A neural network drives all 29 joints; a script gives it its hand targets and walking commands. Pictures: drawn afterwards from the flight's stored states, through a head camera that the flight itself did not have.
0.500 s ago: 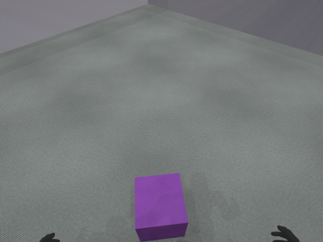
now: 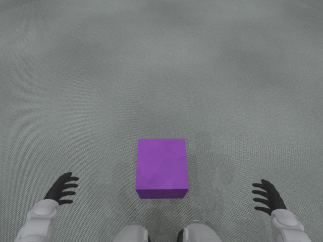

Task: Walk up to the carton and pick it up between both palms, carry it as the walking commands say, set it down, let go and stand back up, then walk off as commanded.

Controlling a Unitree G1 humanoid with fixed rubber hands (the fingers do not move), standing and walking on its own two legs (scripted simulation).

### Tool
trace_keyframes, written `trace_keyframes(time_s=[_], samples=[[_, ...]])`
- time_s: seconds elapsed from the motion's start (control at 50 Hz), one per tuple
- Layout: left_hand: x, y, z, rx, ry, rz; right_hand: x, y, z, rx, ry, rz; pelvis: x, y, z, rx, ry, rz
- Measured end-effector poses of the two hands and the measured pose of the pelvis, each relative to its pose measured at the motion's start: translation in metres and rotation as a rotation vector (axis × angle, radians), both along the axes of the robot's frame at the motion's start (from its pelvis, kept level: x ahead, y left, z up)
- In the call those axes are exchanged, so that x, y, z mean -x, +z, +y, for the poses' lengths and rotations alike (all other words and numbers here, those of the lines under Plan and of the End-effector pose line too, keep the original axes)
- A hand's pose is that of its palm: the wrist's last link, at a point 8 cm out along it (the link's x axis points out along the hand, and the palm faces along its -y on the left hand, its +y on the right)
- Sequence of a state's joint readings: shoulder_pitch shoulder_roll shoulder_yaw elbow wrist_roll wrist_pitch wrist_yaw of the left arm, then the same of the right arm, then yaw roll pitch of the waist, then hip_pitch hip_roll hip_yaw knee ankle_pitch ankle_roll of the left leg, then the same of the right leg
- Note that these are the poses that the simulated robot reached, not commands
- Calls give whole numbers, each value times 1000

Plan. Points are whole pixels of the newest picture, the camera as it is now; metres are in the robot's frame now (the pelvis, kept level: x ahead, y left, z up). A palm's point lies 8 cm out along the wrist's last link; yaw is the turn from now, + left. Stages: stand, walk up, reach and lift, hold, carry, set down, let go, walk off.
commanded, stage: reach and lift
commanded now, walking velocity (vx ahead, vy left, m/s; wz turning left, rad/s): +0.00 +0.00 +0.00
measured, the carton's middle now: (161, 170) +0.46 +0.02 -0.61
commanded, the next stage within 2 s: none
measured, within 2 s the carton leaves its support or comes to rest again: neither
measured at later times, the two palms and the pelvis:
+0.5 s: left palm (77, 158) +0.35 +0.28 -0.12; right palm (244, 166) +0.34 -0.24 -0.13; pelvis -0.05 +0.01 -0.05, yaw +0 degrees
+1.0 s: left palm (101, 131) +0.47 +0.24 -0.18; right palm (220, 135) +0.47 -0.20 -0.18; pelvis -0.05 +0.01 -0.09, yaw +0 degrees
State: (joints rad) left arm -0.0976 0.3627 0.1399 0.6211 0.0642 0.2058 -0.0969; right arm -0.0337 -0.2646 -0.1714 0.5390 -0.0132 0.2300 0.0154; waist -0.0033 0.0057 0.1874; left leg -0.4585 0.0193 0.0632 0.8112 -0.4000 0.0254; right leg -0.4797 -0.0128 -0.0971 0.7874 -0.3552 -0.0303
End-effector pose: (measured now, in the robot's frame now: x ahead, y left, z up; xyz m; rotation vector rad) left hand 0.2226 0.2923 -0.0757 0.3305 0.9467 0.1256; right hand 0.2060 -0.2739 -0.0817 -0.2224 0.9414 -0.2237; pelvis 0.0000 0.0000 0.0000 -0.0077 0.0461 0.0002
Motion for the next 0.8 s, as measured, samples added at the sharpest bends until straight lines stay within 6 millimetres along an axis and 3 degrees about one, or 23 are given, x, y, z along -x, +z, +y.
trace_keyframes(time_s=[0.12, 0.22, 0.34, 0.6, 0.8], samples=[[-43, -11, -5, 26, 1, -55, -35, -9, 10, -2, 9, -36, 1, -14, -2, 0, -6, 93], [-60, -22, -6, 51, 23, -79, -57, -20, 19, -12, 23, -54, 8, -22, 1, 0, -7, 169], [-83, -33, -9, 83, 41, -111, -87, -32, 26, -38, 26, -93, 24, -34, 6, 1, -5, 255], [-157, -56, -27, 169, 67, -189, -159, -60, 45, -108, 19, -165, 59, -63, 11, -1, -3, 432], [-212, -81, -42, 221, 92, -252, -223, -84, 64, -158, 19, -239, 64, -84, 11, 0, -4, 584]])
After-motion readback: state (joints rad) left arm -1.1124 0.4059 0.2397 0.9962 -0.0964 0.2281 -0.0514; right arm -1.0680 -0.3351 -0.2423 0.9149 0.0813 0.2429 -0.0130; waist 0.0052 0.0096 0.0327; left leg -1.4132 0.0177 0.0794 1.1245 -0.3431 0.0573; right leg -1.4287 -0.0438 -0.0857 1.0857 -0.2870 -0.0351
